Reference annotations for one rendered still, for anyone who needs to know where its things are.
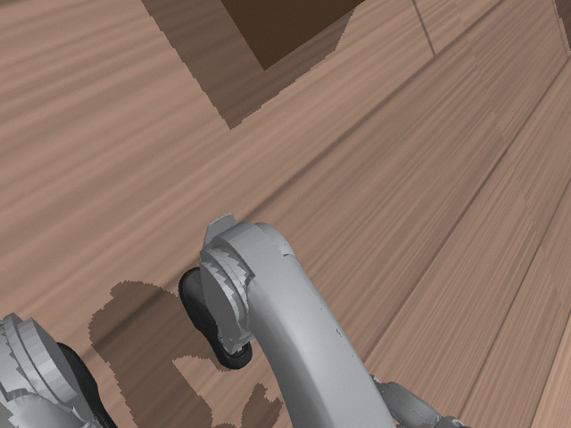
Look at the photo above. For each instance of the right robot hand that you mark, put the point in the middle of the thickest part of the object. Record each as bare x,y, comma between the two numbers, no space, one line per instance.
409,410

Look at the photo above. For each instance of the left robot foot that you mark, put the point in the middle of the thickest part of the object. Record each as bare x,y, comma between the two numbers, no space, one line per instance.
87,385

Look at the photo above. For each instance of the right robot foot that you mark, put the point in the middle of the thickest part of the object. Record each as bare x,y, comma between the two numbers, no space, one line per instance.
191,294

